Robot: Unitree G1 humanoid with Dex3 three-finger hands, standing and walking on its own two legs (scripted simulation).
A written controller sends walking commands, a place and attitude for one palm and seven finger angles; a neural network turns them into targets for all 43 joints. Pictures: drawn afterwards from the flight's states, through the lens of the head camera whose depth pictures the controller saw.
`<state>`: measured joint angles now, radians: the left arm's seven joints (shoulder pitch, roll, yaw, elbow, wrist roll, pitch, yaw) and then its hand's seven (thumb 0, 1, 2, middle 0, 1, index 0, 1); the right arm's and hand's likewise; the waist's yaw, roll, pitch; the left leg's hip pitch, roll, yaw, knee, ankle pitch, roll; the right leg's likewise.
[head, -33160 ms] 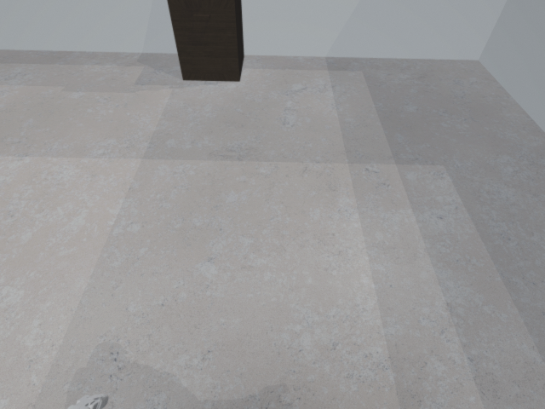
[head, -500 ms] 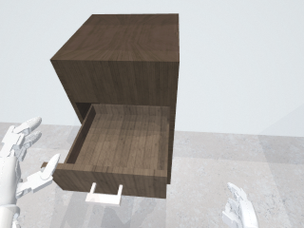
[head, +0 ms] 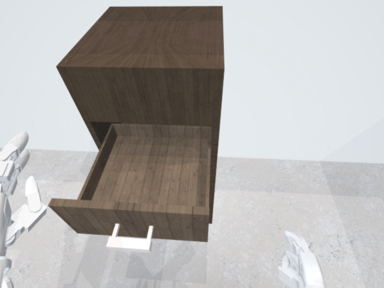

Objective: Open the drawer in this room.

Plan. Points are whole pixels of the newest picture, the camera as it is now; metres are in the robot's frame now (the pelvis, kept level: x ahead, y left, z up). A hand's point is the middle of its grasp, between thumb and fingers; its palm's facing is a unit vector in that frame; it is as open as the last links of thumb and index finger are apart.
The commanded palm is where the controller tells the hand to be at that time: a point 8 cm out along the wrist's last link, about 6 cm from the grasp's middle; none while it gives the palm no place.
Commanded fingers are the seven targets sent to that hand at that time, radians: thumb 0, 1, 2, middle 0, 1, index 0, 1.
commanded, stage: step back with the hand held close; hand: left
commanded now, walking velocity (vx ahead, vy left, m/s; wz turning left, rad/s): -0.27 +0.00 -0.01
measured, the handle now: (131, 236) +0.26 +0.19 -0.12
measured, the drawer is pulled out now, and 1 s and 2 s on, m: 0.29 0.29 0.29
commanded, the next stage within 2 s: stop stepping back and stand still in 1.10 s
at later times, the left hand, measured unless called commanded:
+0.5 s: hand (21, 253) +0.13 +0.25 +0.15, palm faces +0.36 -0.81 -0.47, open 7.4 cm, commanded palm +0.07 +0.29 +0.17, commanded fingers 0.00 0.90 0.90 -0.20 -0.30 -0.20 -0.30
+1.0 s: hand out of the picture +0.07 +0.21 +0.15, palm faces +0.24 -0.86 -0.45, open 7.4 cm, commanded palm -0.01 +0.27 +0.17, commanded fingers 0.00 0.90 0.90 -0.20 -0.30 -0.20 -0.30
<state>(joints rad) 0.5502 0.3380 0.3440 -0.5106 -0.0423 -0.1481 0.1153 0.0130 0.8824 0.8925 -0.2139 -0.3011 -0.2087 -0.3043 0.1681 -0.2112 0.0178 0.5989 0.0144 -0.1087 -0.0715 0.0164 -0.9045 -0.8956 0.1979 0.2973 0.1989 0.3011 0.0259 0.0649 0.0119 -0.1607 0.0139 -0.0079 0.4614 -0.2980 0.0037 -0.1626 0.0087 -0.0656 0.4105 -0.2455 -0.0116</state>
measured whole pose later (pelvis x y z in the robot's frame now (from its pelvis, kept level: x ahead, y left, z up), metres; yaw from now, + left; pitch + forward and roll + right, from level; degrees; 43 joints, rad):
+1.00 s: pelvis -0.14 -0.01 -0.02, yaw -1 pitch +2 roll -2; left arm 0.62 0.41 0.36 -0.65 -0.06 -0.23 0.11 0.01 0.89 0.89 -0.21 -0.30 -0.21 -0.30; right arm 0.13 -0.18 0.00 0.58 0.02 -0.14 -0.04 0.02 -0.90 -0.90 0.20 0.30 0.20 0.30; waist -0.02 -0.01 0.06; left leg -0.49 0.05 -0.02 0.64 -0.23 -0.01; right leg -0.37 0.03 -0.03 0.58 -0.25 -0.01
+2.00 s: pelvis -0.24 -0.02 +0.00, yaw -2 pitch +0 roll -1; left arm 0.63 0.36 0.34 -0.57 -0.03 -0.19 0.15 0.01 0.89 0.89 -0.21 -0.30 -0.21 -0.30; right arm 0.20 -0.18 0.01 0.62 0.02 -0.13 -0.05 0.02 -0.90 -0.90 0.20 0.30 0.20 0.30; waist -0.02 0.00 0.03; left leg -0.26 0.03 0.01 0.48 -0.22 0.01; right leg -0.20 0.01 -0.06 0.41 -0.21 0.00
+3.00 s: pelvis -0.23 -0.03 +0.00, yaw -1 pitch -2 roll +0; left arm 0.30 0.11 0.00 1.11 0.01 0.01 0.04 0.02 0.93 0.89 -0.20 -0.30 -0.20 -0.30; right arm 0.33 -0.09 0.00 1.10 -0.01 0.01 -0.03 0.01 -0.91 -0.90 0.19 0.30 0.20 0.30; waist -0.02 0.02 0.04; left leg -0.20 0.01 0.00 0.45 -0.22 -0.01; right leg -0.17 -0.01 -0.07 0.45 -0.26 -0.02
